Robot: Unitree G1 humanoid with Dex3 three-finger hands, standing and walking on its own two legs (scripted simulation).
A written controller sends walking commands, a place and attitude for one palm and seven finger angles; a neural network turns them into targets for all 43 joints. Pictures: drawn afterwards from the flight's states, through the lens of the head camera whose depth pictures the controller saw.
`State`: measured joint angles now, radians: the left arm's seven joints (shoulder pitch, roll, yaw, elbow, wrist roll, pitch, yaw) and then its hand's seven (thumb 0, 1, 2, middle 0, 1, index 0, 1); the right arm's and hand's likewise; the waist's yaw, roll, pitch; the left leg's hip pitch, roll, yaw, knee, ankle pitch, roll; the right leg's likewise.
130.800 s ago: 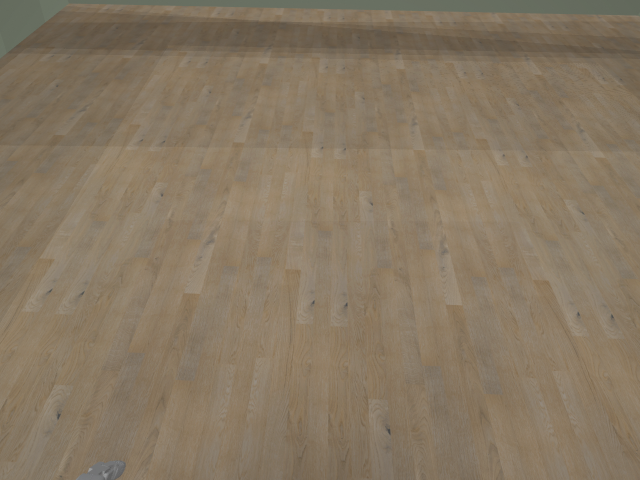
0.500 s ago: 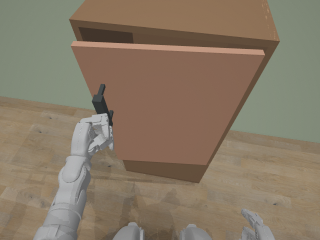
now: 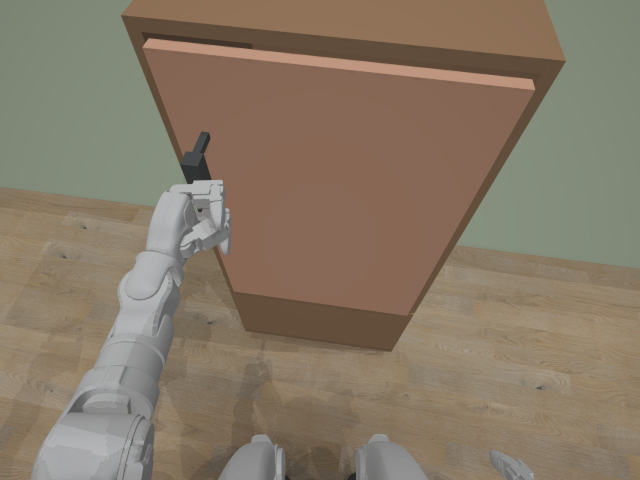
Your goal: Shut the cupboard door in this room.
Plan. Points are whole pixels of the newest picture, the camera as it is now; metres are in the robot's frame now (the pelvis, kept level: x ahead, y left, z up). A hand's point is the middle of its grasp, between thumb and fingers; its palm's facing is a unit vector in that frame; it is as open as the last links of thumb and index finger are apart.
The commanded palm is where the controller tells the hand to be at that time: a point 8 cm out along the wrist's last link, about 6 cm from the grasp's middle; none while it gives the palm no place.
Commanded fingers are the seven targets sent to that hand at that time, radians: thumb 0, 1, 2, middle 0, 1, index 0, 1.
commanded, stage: push the door shut along its arc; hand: left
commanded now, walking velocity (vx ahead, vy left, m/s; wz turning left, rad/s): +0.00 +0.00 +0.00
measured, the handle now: (208, 181) +0.49 +0.15 +0.06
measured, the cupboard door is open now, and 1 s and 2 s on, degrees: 0 0 0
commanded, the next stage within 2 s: pull the fist back off the door in 0.20 s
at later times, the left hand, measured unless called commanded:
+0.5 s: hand (228, 223) +0.42 +0.12 +0.06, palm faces -0.01 -1.00 -0.01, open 3.4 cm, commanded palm +0.42 +0.15 +0.06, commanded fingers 0.00 0.90 0.90 -1.30 -1.50 -1.30 -1.50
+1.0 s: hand (248, 251) +0.38 +0.09 +0.05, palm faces -0.05 -1.00 -0.02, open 3.1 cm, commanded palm +0.34 +0.15 +0.06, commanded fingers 0.00 0.90 0.90 -1.30 -1.50 -1.30 -1.50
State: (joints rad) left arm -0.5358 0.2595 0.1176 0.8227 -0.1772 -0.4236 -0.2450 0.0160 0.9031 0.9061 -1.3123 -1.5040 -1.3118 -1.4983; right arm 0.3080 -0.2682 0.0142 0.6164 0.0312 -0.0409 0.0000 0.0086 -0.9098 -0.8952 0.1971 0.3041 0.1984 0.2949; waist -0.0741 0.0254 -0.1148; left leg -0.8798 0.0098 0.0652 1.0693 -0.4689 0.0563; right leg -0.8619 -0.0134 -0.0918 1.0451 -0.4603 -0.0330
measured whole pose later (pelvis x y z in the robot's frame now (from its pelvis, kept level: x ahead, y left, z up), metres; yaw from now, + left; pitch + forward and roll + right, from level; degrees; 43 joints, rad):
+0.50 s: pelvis -0.05 +0.00 -0.02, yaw +2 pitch +17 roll -2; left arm -0.81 0.23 0.10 1.09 -0.12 -0.47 0.00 0.02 0.90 0.90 -1.48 -1.50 -1.45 -1.50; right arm 0.30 -0.27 0.03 0.66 0.00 -0.08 0.01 0.01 -0.91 -0.90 0.20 0.30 0.20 0.29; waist -0.10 0.01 -0.12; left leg -1.04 -0.02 0.03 1.14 -0.42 0.06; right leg -1.00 -0.03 -0.12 1.11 -0.41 -0.03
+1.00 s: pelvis -0.01 +0.00 +0.01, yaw -3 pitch +15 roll +0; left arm -0.33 0.15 0.09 0.63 -0.13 -0.45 0.01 0.02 0.90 0.90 -1.30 -1.50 -1.30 -1.50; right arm 0.35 -0.26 0.01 0.58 0.01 -0.01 0.03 0.01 -0.91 -0.90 0.20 0.30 0.20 0.29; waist -0.07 0.03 -0.11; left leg -0.84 0.00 0.08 1.03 -0.45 0.05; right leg -0.85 0.03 -0.03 1.02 -0.43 -0.04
